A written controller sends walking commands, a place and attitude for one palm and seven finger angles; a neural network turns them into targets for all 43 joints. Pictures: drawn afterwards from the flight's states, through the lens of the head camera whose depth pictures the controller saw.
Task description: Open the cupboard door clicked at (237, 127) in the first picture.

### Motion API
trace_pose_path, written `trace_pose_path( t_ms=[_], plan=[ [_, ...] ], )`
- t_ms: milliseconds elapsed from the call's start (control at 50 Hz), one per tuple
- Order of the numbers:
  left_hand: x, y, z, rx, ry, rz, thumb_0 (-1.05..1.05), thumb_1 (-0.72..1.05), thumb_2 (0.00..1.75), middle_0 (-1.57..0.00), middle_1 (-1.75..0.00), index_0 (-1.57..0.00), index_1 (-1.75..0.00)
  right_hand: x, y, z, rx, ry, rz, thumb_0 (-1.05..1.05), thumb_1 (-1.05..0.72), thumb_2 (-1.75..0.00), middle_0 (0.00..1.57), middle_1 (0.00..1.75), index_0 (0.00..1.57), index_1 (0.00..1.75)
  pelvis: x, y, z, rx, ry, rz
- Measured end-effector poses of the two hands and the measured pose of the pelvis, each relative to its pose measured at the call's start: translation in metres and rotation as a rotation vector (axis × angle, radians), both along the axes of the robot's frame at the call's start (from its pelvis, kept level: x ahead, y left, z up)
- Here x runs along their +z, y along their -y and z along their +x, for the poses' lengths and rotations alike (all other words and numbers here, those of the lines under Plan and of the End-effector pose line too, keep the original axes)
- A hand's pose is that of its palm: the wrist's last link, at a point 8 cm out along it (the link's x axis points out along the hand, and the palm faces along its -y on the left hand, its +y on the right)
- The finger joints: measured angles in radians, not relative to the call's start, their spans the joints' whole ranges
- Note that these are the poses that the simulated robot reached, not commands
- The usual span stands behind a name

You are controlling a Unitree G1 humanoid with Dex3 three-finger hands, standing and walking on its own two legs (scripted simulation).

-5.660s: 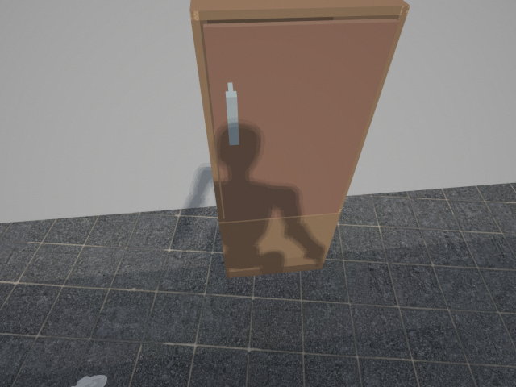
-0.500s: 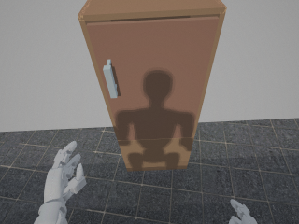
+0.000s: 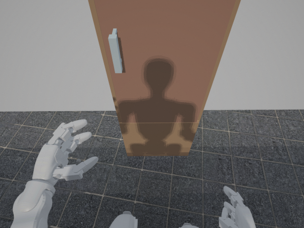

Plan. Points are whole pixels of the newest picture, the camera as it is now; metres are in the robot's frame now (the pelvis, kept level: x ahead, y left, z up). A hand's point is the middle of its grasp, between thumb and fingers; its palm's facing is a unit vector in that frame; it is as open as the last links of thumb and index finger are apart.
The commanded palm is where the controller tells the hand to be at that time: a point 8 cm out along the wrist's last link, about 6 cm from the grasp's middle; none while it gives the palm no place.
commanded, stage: raise the hand with hooked fingers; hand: left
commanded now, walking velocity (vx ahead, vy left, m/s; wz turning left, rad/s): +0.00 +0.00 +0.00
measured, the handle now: (116, 51) +0.59 +0.15 +0.14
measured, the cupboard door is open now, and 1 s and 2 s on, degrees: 0 0 0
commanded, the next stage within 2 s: move the hooked fingers beside the handle in 1.38 s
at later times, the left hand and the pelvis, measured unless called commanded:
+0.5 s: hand (41, 134) +0.29 +0.27 +0.13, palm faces +0.10 -0.99 -0.05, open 13.3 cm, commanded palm +0.26 +0.31 +0.13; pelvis +0.02 +0.02 +0.03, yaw +0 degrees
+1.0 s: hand (28, 110) +0.32 +0.29 +0.17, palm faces +0.07 -1.00 -0.02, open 14.0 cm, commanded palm +0.29 +0.33 +0.17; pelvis +0.02 +0.01 +0.04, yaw +0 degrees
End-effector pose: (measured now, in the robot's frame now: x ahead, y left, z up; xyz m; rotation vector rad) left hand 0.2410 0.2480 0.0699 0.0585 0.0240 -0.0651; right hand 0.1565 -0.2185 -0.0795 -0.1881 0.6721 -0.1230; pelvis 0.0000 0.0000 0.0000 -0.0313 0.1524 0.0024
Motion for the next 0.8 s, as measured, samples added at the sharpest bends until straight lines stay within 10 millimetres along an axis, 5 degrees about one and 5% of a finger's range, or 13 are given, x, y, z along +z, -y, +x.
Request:
trace_pose_path(
  t_ms=[80, 160, 380, 540, 700, 800],
  plan=[
    [0.001, -0.016, 0.005, 0.093, -0.092, -0.039, 0.01, 0.17, 0.59, -0.25, -0.77, -0.25, -0.77, 0.006, 0.003, -0.017, -0.058, -0.041, 0.004, 0.01, -0.9, -0.9, 0.21, 0.3, 0.2, 0.3, 0.012, -0.006, 0.009, -0.025, 0.001, 0.013],
    [0.02, -0.037, -0.004, 0.202, 0.0, 0.001, 0.01, 0.08, 0.55, -0.26, -0.83, -0.26, -0.83, 0.012, 0.01, -0.021, -0.05, -0.064, -0.028, 0.01, -0.9, -0.9, 0.21, 0.3, 0.2, 0.3, 0.016, -0.01, 0.016, -0.027, 0.007, 0.015],
    [0.029, -0.052, 0.011, 0.106, 0.008, -0.009, 0.0, -0.18, 0.44, -0.28, -1.0, -0.27, -1.0, 0.032, 0.013, 0.016, -0.015, 0.011, -0.091, 0.02, -0.91, -0.9, 0.21, 0.3, 0.2, 0.3, 0.023, -0.018, 0.02, -0.006, 0.03, 0.002],
    [0.068, -0.074, 0.023, 0.172, 0.102, -0.008, 0.0, -0.37, 0.36, -0.29, -1.11, -0.29, -1.12, 0.053, -0.004, 0.042, 0.032, 0.101, -0.053, 0.01, -0.91, -0.9, 0.2, 0.3, 0.2, 0.3, 0.032, -0.018, 0.025, -0.004, 0.064, 0.004],
    [0.068, -0.084, 0.031, 0.151, 0.001, -0.033, 0.0, -0.47, 0.32, -0.3, -1.18, -0.29, -1.18, 0.052, -0.009, 0.041, 0.048, 0.077, -0.038, 0.01, -0.91, -0.9, 0.21, 0.3, 0.2, 0.3, 0.037, -0.017, 0.024, 0.0, 0.083, 0.006],
    [0.086, -0.089, 0.037, 0.167, 0.064, -0.019, -0.01, -0.49, 0.31, -0.3, -1.19, -0.3, -1.2, 0.051, -0.004, 0.031, 0.04, 0.046, -0.048, 0.01, -0.91, -0.9, 0.21, 0.3, 0.2, 0.3, 0.04, -0.014, 0.023, -0.001, 0.097, 0.007]
  ],
)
